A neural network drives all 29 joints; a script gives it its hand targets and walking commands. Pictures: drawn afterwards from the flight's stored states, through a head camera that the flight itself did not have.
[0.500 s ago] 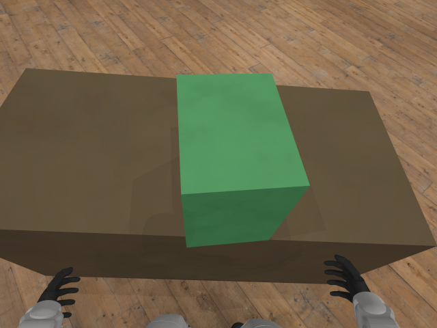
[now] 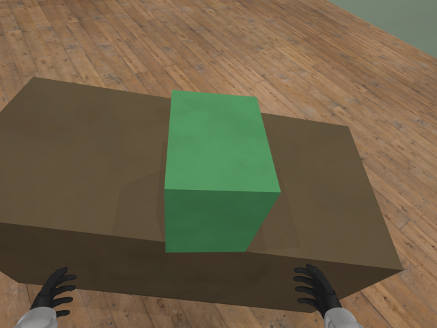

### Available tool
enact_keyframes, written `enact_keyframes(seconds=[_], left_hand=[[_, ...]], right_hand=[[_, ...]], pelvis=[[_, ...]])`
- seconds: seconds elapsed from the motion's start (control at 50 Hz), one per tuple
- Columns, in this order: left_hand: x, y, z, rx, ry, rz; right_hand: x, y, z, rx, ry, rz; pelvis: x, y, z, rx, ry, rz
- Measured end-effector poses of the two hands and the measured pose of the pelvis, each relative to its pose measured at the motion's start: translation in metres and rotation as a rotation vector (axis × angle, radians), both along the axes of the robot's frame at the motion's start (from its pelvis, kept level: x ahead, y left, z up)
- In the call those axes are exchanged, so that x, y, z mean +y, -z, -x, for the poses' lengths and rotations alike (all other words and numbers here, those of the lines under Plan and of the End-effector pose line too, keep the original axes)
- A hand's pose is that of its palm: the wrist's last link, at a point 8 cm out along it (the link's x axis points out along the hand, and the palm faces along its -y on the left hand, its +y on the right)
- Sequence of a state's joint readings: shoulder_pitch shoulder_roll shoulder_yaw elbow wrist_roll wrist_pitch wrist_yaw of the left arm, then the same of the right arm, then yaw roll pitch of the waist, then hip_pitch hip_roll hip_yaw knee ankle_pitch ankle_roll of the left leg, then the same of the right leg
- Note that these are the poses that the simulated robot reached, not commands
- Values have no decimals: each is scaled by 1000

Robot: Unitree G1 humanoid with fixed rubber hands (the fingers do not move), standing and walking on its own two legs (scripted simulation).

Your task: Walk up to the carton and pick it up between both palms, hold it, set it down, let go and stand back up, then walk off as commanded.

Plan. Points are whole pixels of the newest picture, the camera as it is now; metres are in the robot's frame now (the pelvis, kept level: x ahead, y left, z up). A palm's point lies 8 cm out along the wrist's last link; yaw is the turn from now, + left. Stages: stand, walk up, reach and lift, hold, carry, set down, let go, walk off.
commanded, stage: reach and lift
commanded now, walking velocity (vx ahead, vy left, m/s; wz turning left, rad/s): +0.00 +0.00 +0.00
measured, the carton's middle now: (210, 175) +0.44 +0.03 -0.04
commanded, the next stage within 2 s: none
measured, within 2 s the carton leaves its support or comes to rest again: neither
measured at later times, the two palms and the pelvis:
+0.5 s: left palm (75, 275) +0.20 +0.27 -0.09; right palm (337, 290) +0.20 -0.23 -0.03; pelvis +0.05 +0.04 +0.00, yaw -3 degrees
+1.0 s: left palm (85, 286) +0.18 +0.24 -0.06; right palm (324, 306) +0.18 -0.20 -0.03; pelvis +0.03 +0.01 +0.00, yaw -1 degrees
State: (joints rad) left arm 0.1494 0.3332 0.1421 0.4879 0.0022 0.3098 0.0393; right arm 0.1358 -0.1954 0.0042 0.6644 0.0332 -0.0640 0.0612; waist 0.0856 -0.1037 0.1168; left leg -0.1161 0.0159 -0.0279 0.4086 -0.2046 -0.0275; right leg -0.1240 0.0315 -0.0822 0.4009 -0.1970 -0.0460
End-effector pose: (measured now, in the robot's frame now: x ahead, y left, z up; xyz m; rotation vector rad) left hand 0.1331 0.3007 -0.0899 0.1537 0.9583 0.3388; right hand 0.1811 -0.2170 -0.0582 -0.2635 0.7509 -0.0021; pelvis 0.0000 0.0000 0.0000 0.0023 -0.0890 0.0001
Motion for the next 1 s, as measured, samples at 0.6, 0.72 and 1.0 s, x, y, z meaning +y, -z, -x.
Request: enact_keyframes(seconds=[0.6, 0.72, 1.0], left_hand=[[-44, -7, -54, -289, 117, 46], [-45, -37, -51, -395, 131, -20], [-62, -28, -43, -587, 84, 87]], right_hand=[[-7, -15, -26, -180, 89, -92], [16, 10, -14, -224, 97, -224], [21, -24, 6, -403, 13, -167]], pelvis=[[34, -4, -48, 74, 46, 22], [27, -3, -48, 84, 32, 21], [7, 2, -27, 61, 22, 2]])
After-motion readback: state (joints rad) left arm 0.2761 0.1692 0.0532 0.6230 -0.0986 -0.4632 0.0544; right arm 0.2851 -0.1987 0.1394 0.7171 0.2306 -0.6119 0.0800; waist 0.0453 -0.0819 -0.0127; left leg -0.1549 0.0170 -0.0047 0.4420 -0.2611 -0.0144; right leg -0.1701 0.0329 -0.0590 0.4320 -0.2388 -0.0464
